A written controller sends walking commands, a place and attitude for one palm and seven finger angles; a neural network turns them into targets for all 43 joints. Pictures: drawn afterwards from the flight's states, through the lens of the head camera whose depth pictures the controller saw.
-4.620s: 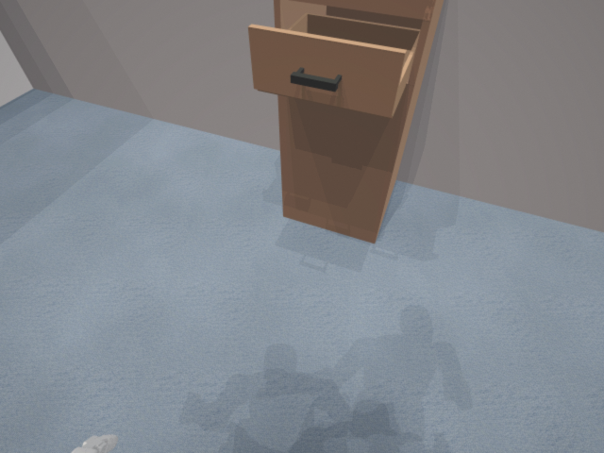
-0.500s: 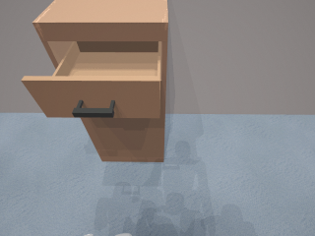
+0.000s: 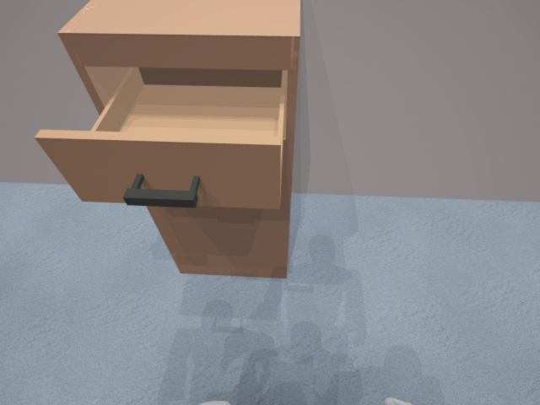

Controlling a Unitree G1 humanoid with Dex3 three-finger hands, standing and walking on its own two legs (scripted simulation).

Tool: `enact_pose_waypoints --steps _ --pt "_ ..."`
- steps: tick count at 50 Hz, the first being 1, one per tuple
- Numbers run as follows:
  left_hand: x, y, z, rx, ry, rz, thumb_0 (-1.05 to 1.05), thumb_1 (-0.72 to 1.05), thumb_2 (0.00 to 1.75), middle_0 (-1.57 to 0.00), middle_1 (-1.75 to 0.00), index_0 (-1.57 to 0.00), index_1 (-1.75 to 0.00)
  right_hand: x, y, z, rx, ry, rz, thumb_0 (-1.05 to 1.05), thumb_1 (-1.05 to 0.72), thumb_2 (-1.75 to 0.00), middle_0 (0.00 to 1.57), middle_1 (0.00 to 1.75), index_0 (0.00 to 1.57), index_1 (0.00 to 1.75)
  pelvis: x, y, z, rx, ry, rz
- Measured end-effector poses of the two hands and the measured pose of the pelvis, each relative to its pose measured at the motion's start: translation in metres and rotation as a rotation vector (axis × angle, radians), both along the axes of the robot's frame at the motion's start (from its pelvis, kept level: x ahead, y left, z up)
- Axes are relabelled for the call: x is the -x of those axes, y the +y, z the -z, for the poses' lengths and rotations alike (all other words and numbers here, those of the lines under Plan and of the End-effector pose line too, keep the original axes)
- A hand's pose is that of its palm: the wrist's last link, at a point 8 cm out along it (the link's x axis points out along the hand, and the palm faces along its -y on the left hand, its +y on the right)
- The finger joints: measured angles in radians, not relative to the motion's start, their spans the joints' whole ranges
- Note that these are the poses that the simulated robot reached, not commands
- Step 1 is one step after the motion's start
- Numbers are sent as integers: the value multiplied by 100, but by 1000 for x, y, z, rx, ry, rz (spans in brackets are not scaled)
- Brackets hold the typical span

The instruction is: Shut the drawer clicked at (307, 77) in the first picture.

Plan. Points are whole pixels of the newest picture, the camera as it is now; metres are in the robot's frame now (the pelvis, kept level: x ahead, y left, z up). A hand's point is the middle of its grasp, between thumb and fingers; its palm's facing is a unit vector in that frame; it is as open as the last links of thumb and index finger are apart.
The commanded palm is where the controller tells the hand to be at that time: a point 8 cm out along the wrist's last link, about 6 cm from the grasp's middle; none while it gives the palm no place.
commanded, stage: come to a stop and stand still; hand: left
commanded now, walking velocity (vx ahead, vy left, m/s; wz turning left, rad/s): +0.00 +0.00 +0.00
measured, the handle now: (164, 189) +0.42 +0.22 +0.06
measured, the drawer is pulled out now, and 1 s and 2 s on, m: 0.21 0.21 0.21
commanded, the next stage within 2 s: look again from close up in 1.58 s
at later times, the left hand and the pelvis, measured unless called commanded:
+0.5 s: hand out of the picture +0.01 +0.17 -0.16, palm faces +0.05 -0.98 -0.19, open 7.3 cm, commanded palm none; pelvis -0.05 -0.01 +0.01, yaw +2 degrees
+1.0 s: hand out of the picture -0.10 +0.17 -0.17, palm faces +0.05 -0.99 -0.13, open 7.4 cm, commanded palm none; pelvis -0.05 +0.03 +0.01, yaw +0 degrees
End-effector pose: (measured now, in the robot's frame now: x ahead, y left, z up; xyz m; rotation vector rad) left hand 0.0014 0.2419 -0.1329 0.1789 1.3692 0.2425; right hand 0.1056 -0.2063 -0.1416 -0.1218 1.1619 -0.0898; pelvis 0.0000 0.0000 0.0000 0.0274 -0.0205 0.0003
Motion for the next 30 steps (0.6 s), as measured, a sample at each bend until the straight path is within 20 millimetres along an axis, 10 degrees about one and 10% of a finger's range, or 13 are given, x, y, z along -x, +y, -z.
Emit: enact_pose_waypoints --steps 12,20,30 --pt "-11 -19 -2 0 -153 52 0 91 90 -20 -30 -20 -29 66 -57 -5 88 58 51 0 -91 -90 20 30 20 30 23 -18 3 35 -7 -37" --pt "-17 -29 -1 72 -203 64 0 91 90 -20 -30 -20 -29 112 -40 -15 89 121 26 0 -91 -90 20 30 19 30 41 -14 -6 37 -16 -32" --pt "29 -16 2 68 -106 48 0 92 90 -20 -30 -20 -29 156 -15 -11 48 193 58 0 -92 -90 20 30 20 30 52 -2 -9 39 -11 -20"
